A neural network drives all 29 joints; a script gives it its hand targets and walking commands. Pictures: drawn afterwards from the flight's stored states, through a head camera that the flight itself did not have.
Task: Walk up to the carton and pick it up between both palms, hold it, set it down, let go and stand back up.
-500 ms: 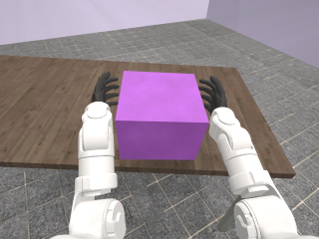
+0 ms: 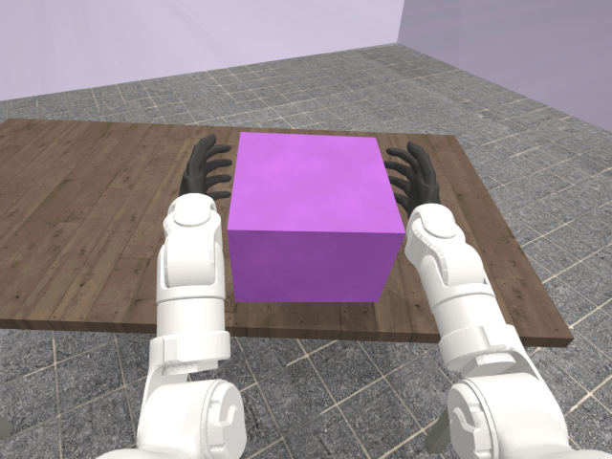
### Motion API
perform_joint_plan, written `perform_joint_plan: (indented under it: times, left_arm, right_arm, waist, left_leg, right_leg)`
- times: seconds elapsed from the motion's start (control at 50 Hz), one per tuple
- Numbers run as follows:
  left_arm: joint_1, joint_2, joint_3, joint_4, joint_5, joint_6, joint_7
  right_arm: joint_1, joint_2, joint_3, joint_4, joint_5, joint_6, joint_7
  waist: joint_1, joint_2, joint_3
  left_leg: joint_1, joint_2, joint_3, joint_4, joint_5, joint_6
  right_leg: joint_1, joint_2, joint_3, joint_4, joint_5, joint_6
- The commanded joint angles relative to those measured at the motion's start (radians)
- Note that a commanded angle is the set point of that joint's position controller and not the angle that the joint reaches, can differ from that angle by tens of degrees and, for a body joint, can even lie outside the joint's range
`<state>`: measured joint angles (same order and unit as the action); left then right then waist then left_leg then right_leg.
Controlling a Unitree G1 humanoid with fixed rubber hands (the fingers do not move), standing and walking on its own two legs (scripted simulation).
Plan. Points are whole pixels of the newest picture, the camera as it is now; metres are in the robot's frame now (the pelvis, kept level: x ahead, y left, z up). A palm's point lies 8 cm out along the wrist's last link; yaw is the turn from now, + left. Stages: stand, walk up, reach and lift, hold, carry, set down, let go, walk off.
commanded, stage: set down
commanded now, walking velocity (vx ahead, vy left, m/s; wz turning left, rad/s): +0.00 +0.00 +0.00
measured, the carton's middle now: (308, 216) +0.38 +0.01 +0.14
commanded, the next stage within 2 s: none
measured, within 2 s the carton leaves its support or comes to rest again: neither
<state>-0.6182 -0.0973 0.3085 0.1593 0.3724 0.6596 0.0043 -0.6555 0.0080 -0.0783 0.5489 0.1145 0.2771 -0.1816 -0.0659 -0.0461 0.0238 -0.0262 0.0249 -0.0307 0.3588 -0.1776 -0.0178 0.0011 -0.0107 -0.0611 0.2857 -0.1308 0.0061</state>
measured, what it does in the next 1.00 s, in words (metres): stands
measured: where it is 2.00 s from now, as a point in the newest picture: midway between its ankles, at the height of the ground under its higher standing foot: outside the picture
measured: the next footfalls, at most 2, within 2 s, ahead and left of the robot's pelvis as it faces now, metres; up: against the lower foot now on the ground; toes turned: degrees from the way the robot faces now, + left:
none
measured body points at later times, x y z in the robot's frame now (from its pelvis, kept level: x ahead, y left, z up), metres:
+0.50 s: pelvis +0.02 -0.02 +0.00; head +0.02 +0.01 +0.45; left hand +0.40 +0.15 +0.14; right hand +0.42 -0.14 +0.14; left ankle +0.03 +0.13 -0.75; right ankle +0.03 -0.12 -0.75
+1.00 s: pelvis +0.02 -0.02 +0.00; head +0.01 +0.00 +0.45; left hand +0.41 +0.14 +0.12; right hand +0.43 -0.15 +0.12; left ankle +0.03 +0.13 -0.75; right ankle +0.03 -0.12 -0.75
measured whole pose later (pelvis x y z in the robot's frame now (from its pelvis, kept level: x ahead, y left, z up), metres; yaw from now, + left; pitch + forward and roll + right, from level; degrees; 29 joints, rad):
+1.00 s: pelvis +0.02 -0.02 +0.00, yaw -1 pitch -2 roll -1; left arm -0.62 -0.15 0.35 0.47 0.34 0.32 0.10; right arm -0.70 -0.01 -0.22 0.91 -0.04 -0.11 -0.08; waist 0.04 -0.03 0.01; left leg -0.11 0.06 -0.02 0.32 -0.17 -0.04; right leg -0.10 0.02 -0.05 0.26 -0.13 -0.02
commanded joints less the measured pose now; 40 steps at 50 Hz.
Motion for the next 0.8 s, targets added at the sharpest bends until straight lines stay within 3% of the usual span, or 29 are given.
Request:
perform_joint_plan:
  times: [0.0,0.02,0.04,0.06,0.16,0.28,0.3,0.32,0.36,0.38,0.48,0.54,0.58,0.62,0.78]
  left_arm:
    - [-0.612,-0.515,-0.452,-0.026,-0.123,-0.088,-0.174]
    - [-0.582,-0.513,-0.424,0.011,-0.109,-0.103,-0.178]
    - [-0.563,-0.515,-0.421,0.028,-0.103,-0.116,-0.179]
    - [-0.554,-0.509,-0.403,0.052,-0.093,-0.131,-0.185]
    - [-0.53,-0.501,-0.39,0.055,-0.087,-0.203,-0.166]
    - [-0.58,-0.512,-0.492,-0.02,-0.137,-0.276,-0.122]
    - [-0.579,-0.509,-0.497,-0.024,-0.141,-0.287,-0.116]
    - [-0.589,-0.516,-0.519,-0.042,-0.149,-0.3,-0.109]
    - [-0.586,-0.53,-0.558,-0.074,-0.166,-0.317,-0.093]
    - [-0.6,-0.532,-0.569,-0.08,-0.171,-0.325,-0.085]
    - [-0.548,-0.533,-0.578,-0.08,-0.153,-0.323,-0.082]
    - [-0.506,-0.516,-0.535,-0.03,-0.133,-0.309,-0.095]
    - [-0.509,-0.515,-0.516,-0.028,-0.123,-0.311,-0.097]
    - [-0.534,-0.533,-0.515,-0.015,-0.125,-0.319,-0.095]
    - [-0.588,-0.54,-0.459,0.085,-0.108,-0.364,-0.061]
  right_arm:
    - [-0.86,0.487,0.286,-0.309,-0.006,-0.185,0.128]
    - [-0.848,0.491,0.279,-0.285,-0.024,-0.208,0.136]
    - [-0.835,0.487,0.262,-0.274,-0.044,-0.231,0.143]
    - [-0.823,0.493,0.252,-0.247,-0.057,-0.251,0.148]
    - [-0.801,0.466,0.261,-0.202,-0.093,-0.343,0.168]
    - [-0.81,0.455,0.303,-0.24,-0.087,-0.416,0.159]
    - [-0.813,0.465,0.325,-0.242,-0.075,-0.419,0.156]
    - [-0.82,0.459,0.327,-0.247,-0.075,-0.428,0.153]
    - [-0.823,0.466,0.361,-0.276,-0.053,-0.438,0.147]
    - [-0.81,0.463,0.353,-0.272,-0.057,-0.439,0.145]
    - [-0.74,0.472,0.37,-0.214,-0.049,-0.421,0.135]
    - [-0.696,0.455,0.324,-0.148,-0.066,-0.405,0.142]
    - [-0.704,0.464,0.317,-0.124,-0.062,-0.406,0.151]
    - [-0.729,0.448,0.291,-0.118,-0.073,-0.418,0.161]
    - [-0.783,0.428,0.218,-0.022,-0.122,-0.453,0.209]
  waist:
    - [-0.006,0.084,-0.36]
    - [0.011,0.076,-0.339]
    - [0.0,0.08,-0.324]
    - [0.012,0.07,-0.319]
    - [0.047,0.036,-0.341]
    - [0.033,0.044,-0.496]
    - [0.049,0.046,-0.521]
    - [0.037,0.046,-0.557]
    - [0.046,0.065,-0.627]
    - [0.03,0.065,-0.647]
    - [0.03,0.092,-0.617]
    - [0.018,0.078,-0.52]
    - [0.039,0.088,-0.507]
    - [0.025,0.095,-0.515]
    - [0.068,0.076,-0.503]
  left_leg:
    - [0.107,-0.058,0.086,-0.069,0.12,-0.007]
    - [0.096,-0.055,0.089,-0.074,0.114,-0.007]
    - [0.097,-0.051,0.091,-0.077,0.121,-0.008]
    - [0.089,-0.051,0.1,-0.077,0.126,-0.008]
    - [0.105,-0.041,0.11,-0.068,0.218,-0.01]
    - [0.145,-0.037,0.1,-0.014,0.392,-0.027]
    - [0.134,-0.038,0.099,-0.007,0.409,-0.025]
    - [0.141,-0.039,0.094,0.002,0.438,-0.03]
    - [0.15,-0.037,0.086,0.022,0.498,-0.042]
    - [0.143,-0.038,0.078,0.028,0.505,-0.047]
    - [0.099,-0.042,0.081,0.018,0.483,-0.052]
    - [0.061,-0.045,0.09,-0.013,0.4,-0.039]
    - [0.054,-0.043,0.092,-0.019,0.407,-0.04]
    - [0.058,-0.042,0.09,-0.018,0.417,-0.045]
    - [0.079,-0.022,0.101,-0.027,0.39,-0.036]
  right_leg:
    - [0.054,0.051,-0.074,-0.055,-0.002,0.017]
    - [0.056,0.051,-0.074,-0.061,-0.02,0.017]
    - [0.057,0.049,-0.078,-0.064,-0.018,0.017]
    - [0.069,0.045,-0.075,-0.066,-0.019,0.019]
    - [0.093,0.049,-0.09,-0.06,0.049,0.02]
    - [0.147,0.055,-0.088,-0.03,0.243,0.021]
    - [0.163,0.053,-0.079,-0.022,0.283,0.019]
    - [0.175,0.054,-0.08,-0.013,0.329,0.024]
    - [0.197,0.056,-0.068,0.002,0.412,0.019]
    - [0.203,0.059,-0.068,0.009,0.439,0.024]
    - [0.255,0.049,-0.05,0.023,0.51,0.026]
    - [0.24,0.043,-0.05,0.01,0.451,0.032]
    - [0.238,0.041,-0.045,0.011,0.438,0.027]
    - [0.224,0.045,-0.052,0.013,0.425,0.026]
    - [0.115,0.053,-0.067,-0.01,0.289,0.015]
